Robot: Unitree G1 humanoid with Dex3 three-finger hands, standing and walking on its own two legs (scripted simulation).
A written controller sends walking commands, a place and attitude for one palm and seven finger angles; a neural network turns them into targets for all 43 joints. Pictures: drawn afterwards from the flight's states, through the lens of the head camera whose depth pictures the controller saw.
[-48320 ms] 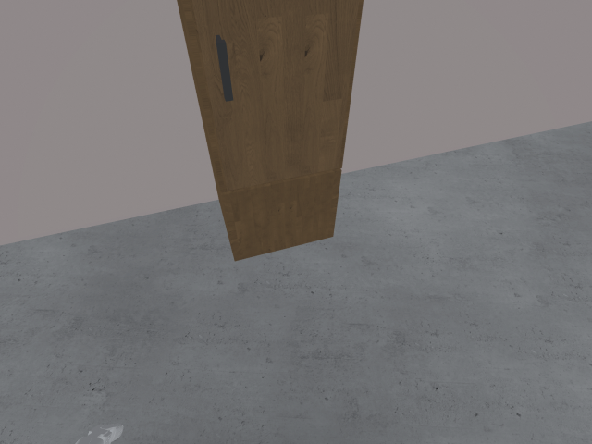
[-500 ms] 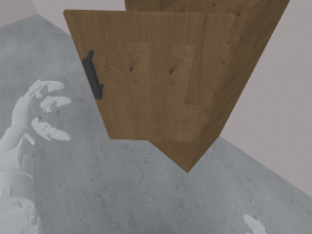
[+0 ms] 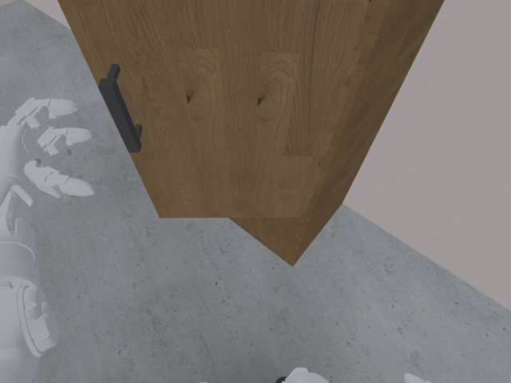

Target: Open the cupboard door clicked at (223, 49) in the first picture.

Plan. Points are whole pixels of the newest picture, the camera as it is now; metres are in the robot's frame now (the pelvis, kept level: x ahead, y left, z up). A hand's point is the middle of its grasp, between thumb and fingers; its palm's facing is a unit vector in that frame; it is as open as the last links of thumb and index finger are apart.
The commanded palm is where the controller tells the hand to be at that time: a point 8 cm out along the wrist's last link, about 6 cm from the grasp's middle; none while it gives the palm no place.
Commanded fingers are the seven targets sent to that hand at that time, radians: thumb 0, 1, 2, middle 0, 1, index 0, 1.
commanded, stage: move the hooked fingers beside the handle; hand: left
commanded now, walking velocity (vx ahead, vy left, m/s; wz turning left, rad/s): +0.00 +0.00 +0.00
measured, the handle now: (125, 111) +0.53 +0.21 +0.10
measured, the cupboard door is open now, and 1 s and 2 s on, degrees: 41 41 41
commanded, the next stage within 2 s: slide the fingers in behind the handle in 1.30 s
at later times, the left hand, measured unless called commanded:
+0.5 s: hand (77, 133) +0.47 +0.27 +0.11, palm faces -0.01 -1.00 -0.01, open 14.0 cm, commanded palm +0.45 +0.33 +0.10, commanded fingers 0.00 -0.50 0.30 -0.30 -1.20 -0.30 -1.20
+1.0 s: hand (69, 142) +0.45 +0.28 +0.11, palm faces +0.01 -1.00 +0.01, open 14.0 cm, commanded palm +0.43 +0.33 +0.10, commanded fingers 0.00 -0.50 0.30 -0.30 -1.20 -0.30 -1.20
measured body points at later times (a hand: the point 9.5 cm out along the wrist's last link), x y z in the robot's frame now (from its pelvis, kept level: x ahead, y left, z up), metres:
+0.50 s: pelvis +0.00 +0.01 -0.01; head +0.10 +0.02 +0.43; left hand +0.47 +0.33 +0.11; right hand +0.00 -0.27 -0.11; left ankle -0.02 +0.11 -0.71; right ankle +0.04 -0.11 -0.71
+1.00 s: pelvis +0.01 +0.02 -0.01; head +0.09 +0.03 +0.44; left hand +0.45 +0.33 +0.11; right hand +0.07 -0.25 -0.11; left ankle -0.02 +0.11 -0.71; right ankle +0.04 -0.11 -0.71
